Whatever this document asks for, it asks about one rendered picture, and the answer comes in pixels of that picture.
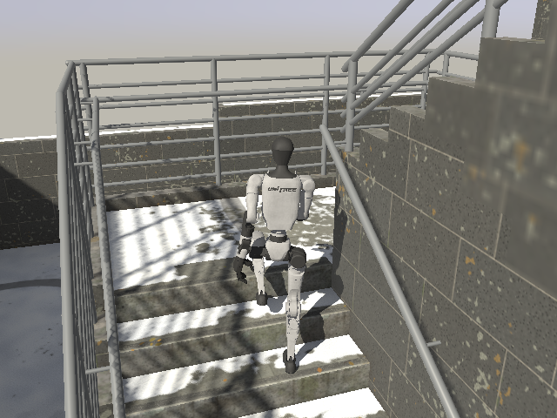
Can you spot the robot right shin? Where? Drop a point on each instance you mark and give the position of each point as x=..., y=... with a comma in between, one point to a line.
x=292, y=332

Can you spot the robot left forearm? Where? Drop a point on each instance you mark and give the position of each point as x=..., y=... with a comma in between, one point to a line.
x=245, y=238

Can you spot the humanoid robot head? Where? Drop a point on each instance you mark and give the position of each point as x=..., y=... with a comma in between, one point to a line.
x=282, y=149

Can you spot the robot right upper arm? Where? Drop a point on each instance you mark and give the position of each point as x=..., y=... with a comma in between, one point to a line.
x=308, y=186

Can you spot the robot left hand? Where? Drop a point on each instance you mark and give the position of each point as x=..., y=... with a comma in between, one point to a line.
x=238, y=265

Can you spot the robot left upper arm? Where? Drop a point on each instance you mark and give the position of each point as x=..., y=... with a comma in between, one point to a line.
x=252, y=193

